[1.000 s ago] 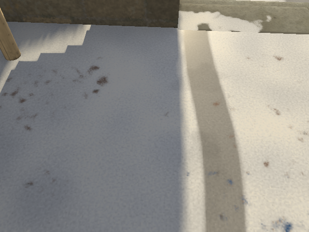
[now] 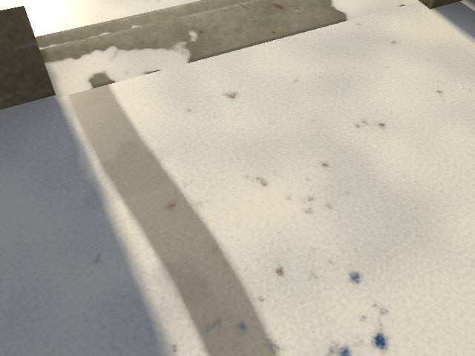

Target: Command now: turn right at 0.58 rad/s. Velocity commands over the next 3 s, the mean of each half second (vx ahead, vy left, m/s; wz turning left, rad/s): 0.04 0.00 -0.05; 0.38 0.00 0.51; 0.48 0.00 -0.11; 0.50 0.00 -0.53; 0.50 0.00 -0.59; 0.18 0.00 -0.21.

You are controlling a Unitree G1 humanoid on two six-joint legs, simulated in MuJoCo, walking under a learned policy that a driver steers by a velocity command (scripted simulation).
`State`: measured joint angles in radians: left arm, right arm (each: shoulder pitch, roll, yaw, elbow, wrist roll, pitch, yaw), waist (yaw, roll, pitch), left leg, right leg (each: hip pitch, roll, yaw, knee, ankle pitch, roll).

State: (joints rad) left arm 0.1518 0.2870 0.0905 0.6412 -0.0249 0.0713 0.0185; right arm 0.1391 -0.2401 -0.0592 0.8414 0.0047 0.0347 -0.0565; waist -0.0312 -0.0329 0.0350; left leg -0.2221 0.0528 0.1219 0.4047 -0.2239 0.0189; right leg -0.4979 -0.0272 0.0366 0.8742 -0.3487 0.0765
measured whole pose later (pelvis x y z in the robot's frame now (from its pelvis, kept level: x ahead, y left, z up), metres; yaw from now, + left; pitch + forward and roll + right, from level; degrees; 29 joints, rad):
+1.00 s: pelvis +0.19 +0.08 +0.01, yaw +19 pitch +1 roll -2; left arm 0.06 0.30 0.09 0.77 0.00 -0.11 0.00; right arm 0.33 -0.25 -0.06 0.85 0.03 -0.06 0.01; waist -0.04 -0.03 0.05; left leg -0.10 -0.05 -0.05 0.30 -0.21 0.09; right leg -0.60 -0.07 0.03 0.91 -0.16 0.01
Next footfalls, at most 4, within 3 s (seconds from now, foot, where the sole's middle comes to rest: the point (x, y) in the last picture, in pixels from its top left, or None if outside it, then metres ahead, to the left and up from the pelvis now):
0.14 right None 0.04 -0.15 -0.78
0.78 left None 0.16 0.15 -0.78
1.28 right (188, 312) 0.58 0.12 -0.78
1.72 left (101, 248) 0.79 0.39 -0.78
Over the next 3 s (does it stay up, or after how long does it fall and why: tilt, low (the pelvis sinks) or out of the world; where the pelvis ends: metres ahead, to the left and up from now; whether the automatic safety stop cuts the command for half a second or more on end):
stays up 1.20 0.16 -0.02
